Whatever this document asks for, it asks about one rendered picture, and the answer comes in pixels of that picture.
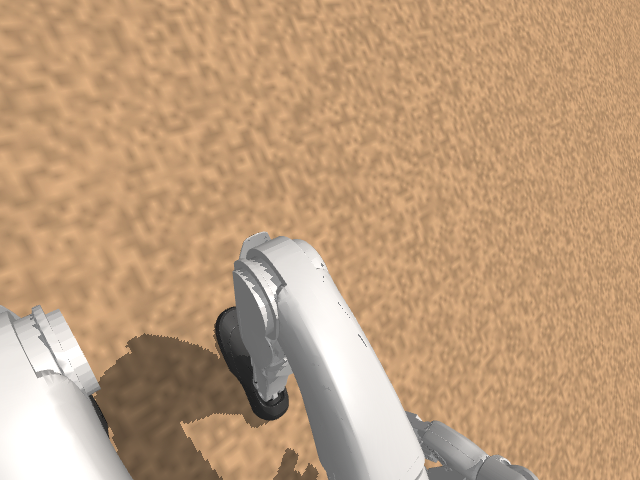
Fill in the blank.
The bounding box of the right robot arm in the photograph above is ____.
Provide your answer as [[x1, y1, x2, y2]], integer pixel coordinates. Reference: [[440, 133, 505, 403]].
[[476, 455, 539, 480]]

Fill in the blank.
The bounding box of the left robot foot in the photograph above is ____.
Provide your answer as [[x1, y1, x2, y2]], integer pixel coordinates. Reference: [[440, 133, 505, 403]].
[[89, 394, 110, 440]]

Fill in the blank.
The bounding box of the right robot foot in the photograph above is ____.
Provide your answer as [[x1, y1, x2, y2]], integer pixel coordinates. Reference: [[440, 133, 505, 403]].
[[215, 306, 289, 421]]

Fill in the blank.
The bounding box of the right robot hand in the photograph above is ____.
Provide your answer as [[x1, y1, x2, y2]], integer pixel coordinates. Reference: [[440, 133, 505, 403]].
[[405, 411, 490, 480]]

